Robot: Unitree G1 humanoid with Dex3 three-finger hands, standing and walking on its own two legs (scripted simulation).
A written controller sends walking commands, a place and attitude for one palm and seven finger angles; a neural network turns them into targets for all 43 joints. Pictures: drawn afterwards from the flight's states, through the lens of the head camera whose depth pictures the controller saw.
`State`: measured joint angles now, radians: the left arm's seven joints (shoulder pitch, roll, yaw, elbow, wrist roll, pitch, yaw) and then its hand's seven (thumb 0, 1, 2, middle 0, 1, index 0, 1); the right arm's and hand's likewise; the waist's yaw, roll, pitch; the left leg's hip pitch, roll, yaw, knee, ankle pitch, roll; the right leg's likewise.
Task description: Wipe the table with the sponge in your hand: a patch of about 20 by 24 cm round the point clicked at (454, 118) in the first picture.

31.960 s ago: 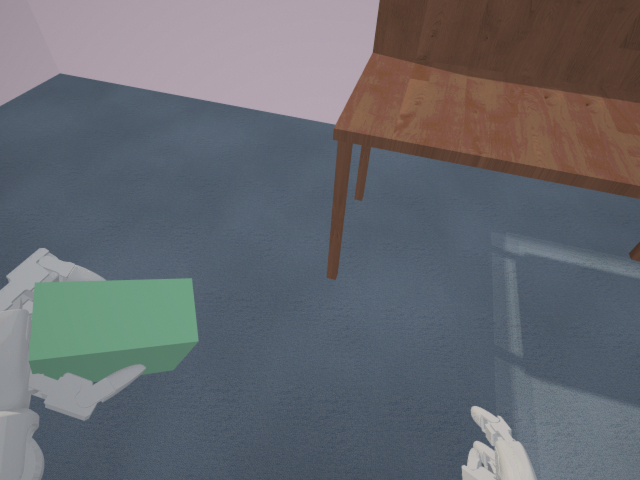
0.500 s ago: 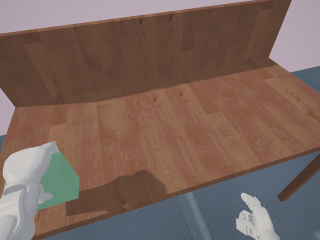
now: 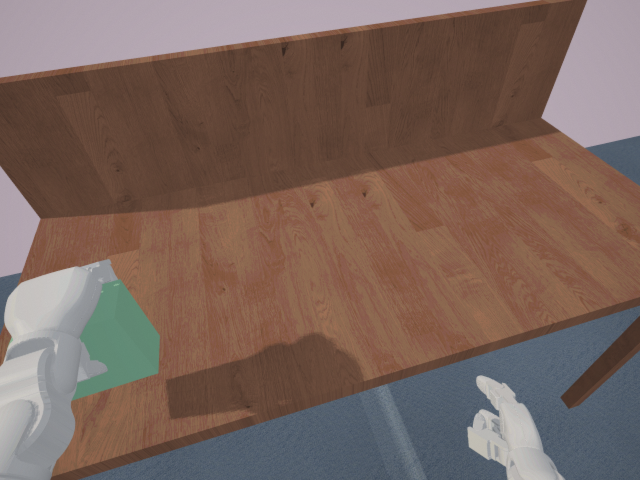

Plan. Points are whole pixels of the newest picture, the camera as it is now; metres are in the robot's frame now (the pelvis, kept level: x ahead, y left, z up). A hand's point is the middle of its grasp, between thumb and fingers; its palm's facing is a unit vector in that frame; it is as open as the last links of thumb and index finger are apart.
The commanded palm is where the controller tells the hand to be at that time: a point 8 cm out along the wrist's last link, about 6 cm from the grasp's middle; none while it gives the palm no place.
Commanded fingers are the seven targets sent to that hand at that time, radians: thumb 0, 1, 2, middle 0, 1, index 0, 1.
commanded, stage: lift the sponge slowly off the table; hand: left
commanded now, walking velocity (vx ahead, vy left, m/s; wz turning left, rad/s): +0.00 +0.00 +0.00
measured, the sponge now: (102, 350) +0.23 +0.34 +0.03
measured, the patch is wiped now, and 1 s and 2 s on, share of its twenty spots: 1.00 1.00 1.00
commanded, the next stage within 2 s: bring the sponge back beside the body in 0.30 s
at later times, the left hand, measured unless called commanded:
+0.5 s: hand (80, 326) +0.23 +0.33 +0.09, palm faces -0.02 -0.08 -1.00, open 10.5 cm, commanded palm +0.20 +0.32 +0.17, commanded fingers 0.00 0.10 1.30 -1.20 -1.60 -1.20 -1.60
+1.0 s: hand (91, 338) +0.21 +0.31 +0.10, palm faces +0.04 -0.10 -0.99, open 10.5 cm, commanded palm +0.18 +0.30 +0.17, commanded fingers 0.00 0.10 1.30 -1.20 -1.60 -1.20 -1.60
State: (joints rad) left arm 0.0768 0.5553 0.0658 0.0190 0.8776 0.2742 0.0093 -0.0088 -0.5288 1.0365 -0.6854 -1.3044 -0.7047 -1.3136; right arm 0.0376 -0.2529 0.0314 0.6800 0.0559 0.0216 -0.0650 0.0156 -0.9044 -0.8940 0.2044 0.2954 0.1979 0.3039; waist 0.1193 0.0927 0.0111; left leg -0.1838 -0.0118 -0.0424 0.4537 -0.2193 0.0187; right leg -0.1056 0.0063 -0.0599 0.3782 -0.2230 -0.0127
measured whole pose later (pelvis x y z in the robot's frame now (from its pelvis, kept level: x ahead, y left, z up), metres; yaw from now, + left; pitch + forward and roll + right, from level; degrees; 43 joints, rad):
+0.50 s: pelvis +0.00 +0.00 +0.00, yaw +0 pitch -3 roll -1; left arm 0.11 0.59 0.09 -0.06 0.85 0.26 -0.06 -0.01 -0.53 1.04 -0.69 -1.30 -0.71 -1.31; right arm 0.04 -0.27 0.03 0.66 0.05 0.03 -0.07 0.02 -0.90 -0.89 0.20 0.30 0.20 0.30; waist 0.12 0.10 0.02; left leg -0.17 -0.01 -0.05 0.45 -0.22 0.02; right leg -0.09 0.01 -0.06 0.37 -0.22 -0.01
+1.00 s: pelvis -0.01 +0.00 +0.00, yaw +0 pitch -4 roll -1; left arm 0.16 0.54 0.02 -0.18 0.86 0.34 -0.03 -0.01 -0.53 1.04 -0.69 -1.30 -0.71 -1.31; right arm 0.00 -0.25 0.05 0.66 0.05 0.03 -0.05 0.02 -0.90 -0.89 0.20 0.30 0.20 0.30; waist 0.14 0.10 0.01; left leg -0.16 -0.01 -0.04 0.44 -0.21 0.02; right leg -0.09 0.01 -0.05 0.38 -0.22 -0.01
